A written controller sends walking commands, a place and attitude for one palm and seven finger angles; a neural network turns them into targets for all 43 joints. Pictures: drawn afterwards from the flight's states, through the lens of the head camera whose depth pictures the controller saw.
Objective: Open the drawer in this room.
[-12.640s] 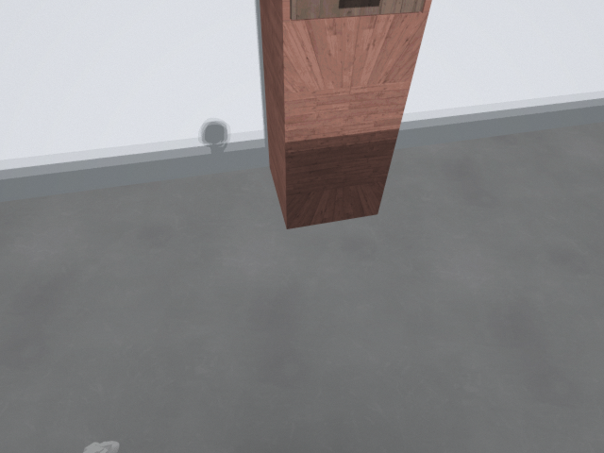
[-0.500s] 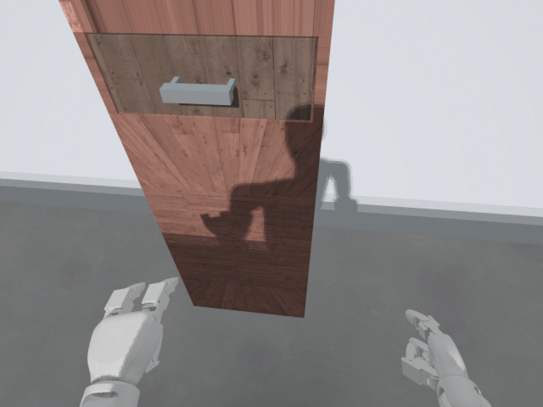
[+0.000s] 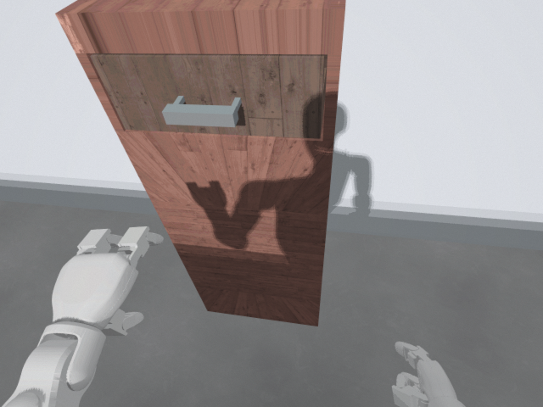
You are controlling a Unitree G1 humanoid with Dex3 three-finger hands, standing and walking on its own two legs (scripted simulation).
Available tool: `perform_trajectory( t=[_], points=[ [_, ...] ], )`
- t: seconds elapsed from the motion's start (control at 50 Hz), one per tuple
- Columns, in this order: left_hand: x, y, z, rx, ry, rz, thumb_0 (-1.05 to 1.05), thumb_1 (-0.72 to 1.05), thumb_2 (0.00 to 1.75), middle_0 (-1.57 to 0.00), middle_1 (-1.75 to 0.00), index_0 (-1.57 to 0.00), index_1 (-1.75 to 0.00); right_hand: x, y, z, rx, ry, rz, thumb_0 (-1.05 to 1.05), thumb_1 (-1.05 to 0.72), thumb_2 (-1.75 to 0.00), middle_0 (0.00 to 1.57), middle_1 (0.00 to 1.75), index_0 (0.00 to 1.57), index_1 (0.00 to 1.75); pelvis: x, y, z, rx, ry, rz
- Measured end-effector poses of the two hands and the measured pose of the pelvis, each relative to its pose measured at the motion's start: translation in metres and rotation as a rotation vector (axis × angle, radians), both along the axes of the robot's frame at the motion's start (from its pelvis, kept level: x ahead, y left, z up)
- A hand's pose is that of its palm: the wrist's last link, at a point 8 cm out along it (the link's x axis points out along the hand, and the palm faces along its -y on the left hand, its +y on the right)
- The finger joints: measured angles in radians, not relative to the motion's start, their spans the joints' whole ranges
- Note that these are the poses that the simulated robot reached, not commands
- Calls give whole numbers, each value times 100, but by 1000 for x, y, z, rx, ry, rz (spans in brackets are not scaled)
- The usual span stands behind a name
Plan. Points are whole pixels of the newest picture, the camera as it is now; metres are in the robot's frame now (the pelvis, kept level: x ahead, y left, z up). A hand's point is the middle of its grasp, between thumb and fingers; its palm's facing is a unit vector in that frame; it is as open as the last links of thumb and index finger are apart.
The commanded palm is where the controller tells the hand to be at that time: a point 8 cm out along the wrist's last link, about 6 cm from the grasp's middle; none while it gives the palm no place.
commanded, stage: raise the hand with hooked fingers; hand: left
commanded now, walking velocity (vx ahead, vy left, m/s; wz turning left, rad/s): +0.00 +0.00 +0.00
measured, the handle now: (204, 108) +0.52 +0.19 +0.18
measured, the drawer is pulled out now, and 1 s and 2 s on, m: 0.00 0.00 0.00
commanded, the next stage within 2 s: move the hooked fingers above the handle in 1.02 s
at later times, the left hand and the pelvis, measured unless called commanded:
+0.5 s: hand (86, 204) +0.28 +0.26 +0.20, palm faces +0.16 -0.03 -0.99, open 13.7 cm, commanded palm +0.25 +0.26 +0.26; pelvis -0.01 +0.01 +0.01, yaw +2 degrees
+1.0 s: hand (69, 201) +0.27 +0.27 +0.22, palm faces +0.16 -0.05 -0.99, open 13.8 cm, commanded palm +0.23 +0.27 +0.28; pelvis -0.04 +0.01 +0.01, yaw +2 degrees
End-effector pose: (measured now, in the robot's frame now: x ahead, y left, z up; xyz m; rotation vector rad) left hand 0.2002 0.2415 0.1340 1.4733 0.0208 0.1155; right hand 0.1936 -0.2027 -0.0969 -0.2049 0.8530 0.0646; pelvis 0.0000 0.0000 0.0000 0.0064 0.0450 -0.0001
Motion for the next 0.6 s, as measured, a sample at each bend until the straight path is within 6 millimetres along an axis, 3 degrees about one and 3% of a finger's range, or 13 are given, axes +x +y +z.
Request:
perform_trajectory(
  t=[0.2, 0.4, 0.6],
  points=[
    [26, 9, 46, 16, -58, -19, 0, -18, 43, -29, -100, -30, -100, 5, -20, 3, -41, 17, -45, 1, -90, -90, 20, 30, 20, 30, 3, 5, 6, 0, -26, 21],
    [47, 14, 93, 47, -94, -42, 0, -40, 34, -31, -114, -31, -114, 24, 3, 19, 13, -61, -3, 1, -91, -90, 20, 30, 20, 30, -6, 6, 9, -1, -56, 35],
    [56, 25, 137, 78, -101, -31, 0, -48, 30, -31, -119, -32, -120, 13, 20, 19, 38, -59, 49, 1, -90, -90, 20, 30, 20, 30, -20, 8, 10, -5, -69, 50]
  ],
)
